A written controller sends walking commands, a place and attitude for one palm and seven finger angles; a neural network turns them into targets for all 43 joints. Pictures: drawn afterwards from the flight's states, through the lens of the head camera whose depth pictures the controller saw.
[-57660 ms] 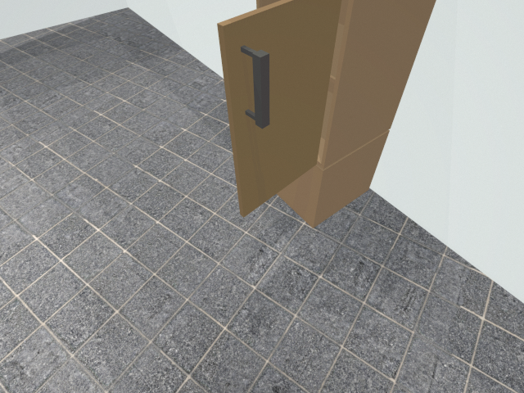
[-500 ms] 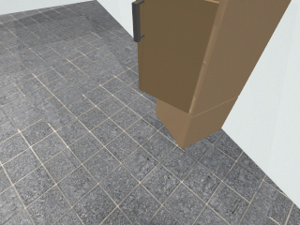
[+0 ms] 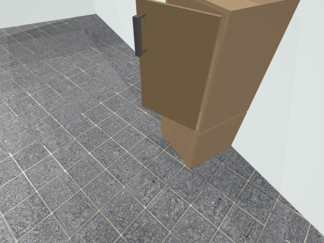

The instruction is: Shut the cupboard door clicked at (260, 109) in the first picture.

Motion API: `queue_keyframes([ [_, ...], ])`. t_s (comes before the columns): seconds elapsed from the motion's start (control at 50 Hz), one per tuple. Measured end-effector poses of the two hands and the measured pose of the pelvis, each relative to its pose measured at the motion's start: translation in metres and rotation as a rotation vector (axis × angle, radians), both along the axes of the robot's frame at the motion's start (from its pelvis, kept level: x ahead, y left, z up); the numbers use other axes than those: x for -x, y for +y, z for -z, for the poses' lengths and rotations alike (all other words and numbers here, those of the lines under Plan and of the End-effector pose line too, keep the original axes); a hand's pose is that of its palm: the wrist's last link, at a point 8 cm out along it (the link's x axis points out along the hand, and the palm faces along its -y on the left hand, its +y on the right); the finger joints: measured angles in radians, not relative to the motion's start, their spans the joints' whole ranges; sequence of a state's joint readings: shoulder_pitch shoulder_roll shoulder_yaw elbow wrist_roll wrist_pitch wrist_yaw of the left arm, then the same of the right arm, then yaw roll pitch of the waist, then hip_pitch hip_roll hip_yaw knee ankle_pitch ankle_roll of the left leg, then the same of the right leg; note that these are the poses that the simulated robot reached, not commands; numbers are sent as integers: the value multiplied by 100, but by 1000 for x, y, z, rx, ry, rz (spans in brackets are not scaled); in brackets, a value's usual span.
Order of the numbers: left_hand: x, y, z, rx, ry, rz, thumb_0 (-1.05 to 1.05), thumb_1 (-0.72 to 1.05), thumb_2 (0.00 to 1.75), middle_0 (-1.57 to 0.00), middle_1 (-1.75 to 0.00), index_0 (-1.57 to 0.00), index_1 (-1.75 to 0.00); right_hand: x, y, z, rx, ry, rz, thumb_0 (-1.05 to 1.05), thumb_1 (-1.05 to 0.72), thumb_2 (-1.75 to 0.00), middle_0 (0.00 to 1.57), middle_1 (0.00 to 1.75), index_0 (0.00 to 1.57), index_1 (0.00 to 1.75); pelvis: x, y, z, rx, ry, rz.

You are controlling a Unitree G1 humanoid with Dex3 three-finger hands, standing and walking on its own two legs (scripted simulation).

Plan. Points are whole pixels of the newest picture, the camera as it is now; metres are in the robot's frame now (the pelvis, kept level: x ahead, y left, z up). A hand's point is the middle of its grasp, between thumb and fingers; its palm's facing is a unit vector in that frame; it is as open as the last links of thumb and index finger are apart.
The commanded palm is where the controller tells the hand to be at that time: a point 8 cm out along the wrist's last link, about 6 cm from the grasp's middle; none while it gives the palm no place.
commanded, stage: let the arm hang, fingers relaxed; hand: left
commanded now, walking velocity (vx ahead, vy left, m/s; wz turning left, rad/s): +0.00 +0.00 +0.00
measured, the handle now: (140, 35) +0.90 +0.13 +0.11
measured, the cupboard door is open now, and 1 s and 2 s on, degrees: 27 27 27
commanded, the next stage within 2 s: look to check the result in 0.06 s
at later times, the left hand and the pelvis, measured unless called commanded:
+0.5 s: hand out of the picture -0.02 +0.16 -0.18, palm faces +0.06 -0.98 -0.18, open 7.3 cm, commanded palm none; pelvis +0.02 +0.00 +0.00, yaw +0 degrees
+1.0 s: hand out of the picture +0.00 +0.17 -0.19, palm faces +0.12 -0.97 -0.19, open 7.3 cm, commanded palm none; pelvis +0.02 +0.00 -0.01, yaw +4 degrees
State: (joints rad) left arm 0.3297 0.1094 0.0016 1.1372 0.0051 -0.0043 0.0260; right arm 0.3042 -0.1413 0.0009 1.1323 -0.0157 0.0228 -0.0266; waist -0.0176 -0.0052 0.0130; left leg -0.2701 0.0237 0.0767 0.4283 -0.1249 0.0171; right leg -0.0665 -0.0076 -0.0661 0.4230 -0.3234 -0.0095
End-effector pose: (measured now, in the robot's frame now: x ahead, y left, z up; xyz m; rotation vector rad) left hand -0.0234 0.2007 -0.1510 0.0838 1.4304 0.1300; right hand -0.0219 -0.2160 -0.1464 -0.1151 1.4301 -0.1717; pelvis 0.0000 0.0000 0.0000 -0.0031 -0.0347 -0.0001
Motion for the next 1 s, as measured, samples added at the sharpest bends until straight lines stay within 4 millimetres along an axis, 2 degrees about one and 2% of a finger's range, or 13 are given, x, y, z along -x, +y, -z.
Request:
queue_keyframes([
  [0.18, -1, 0, -2, -13, 30, -13, 0, 91, 90, -20, -30, -20, -30, 2, 8, 1, -21, 38, 6, 0, -91, -90, 20, 29, 20, 30, -8, -2, 0, 2, 7, -3],
  [0.32, 4, 8, -5, -39, 54, -25, 0, 91, 90, -20, -30, -20, -30, -11, 9, 3, -25, 23, -5, 0, -91, -90, 20, 29, 20, 30, -14, -2, 0, 0, 7, -2],
  [0.48, 5, 9, -5, -44, 62, -29, 1, 91, 90, -20, -30, -20, -30, -27, -1, 1, -1, -1, -16, 1, -92, -90, 20, 29, 20, 30, -18, -2, 0, -3, 4, -1],
  [0.66, -1, 7, -4, -34, 52, -22, 1, 91, 90, -20, -30, -20, -30, -39, -9, -1, 16, -27, -25, 0, -91, -90, 20, 29, 20, 30, -20, -3, -1, -4, 2, 1],
  [0.84, -10, 8, -4, -39, 37, -14, 0, 91, 90, -20, -30, -20, -30, -41, -10, -2, 17, -27, -24, 0, -91, -90, 20, 29, 20, 30, -22, -4, -1, -4, 4, 0],
  [1.0, -15, 21, 8, -53, -2, -84, 1, 91, 90, -20, -30, -20, -30, -45, -7, 7, 20, 16, -70, 0, -91, -90, 20, 29, 20, 30, -21, 2, 11, 21, -1, -74],
])
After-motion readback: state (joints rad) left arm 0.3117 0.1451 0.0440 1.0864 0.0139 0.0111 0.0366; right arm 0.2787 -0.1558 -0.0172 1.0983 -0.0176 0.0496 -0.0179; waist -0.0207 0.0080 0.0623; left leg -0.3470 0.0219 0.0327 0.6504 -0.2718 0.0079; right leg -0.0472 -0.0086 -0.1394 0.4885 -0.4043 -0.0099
